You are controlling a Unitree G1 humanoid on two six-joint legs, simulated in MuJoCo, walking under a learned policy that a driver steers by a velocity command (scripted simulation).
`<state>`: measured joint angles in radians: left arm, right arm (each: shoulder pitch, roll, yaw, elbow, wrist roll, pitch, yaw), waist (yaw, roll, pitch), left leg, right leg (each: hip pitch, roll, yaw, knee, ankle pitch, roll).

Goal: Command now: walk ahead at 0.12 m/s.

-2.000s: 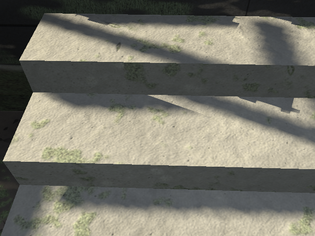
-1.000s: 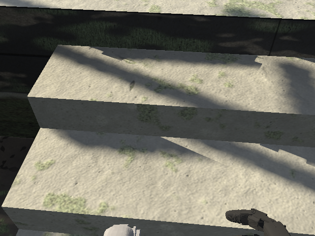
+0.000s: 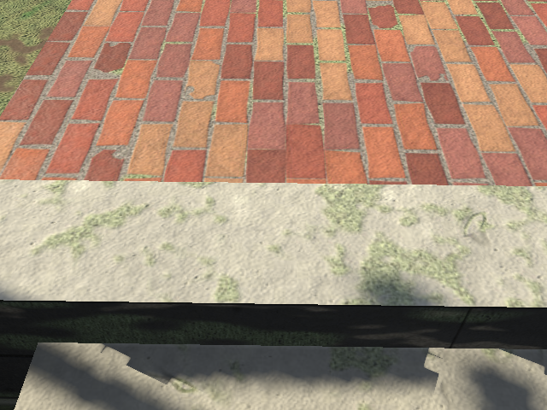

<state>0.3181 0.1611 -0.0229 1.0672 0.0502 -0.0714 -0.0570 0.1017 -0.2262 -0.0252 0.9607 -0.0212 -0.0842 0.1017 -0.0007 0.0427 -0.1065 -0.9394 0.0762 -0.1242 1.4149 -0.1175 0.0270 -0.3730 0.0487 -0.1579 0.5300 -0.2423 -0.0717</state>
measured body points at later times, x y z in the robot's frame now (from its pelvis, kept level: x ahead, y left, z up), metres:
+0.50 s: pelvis +0.06 +0.03 +0.00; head +0.07 +0.03 +0.45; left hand +0.19 +0.26 -0.13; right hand +0.18 -0.23 -0.11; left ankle +0.11 +0.13 -0.73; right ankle +0.01 -0.08 -0.71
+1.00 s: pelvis +0.13 -0.07 +0.00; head +0.12 -0.09 +0.45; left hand -0.01 +0.13 -0.13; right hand +0.26 -0.29 -0.11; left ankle +0.22 +0.03 -0.39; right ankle +0.01 -0.13 -0.73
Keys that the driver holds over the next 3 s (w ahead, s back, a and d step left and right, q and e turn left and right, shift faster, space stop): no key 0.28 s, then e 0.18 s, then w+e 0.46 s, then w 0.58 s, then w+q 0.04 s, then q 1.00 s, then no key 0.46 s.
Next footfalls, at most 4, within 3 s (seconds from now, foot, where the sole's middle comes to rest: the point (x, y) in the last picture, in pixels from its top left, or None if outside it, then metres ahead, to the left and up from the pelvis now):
0.12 left None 0.15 0.13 -0.77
0.76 right None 0.05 -0.14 -0.76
1.18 left None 0.42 -0.07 -0.59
1.72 right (525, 275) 0.70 -0.50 -0.42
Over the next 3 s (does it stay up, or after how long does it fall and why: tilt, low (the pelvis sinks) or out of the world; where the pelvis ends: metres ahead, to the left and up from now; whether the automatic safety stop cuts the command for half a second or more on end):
stays up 0.66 -0.37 0.35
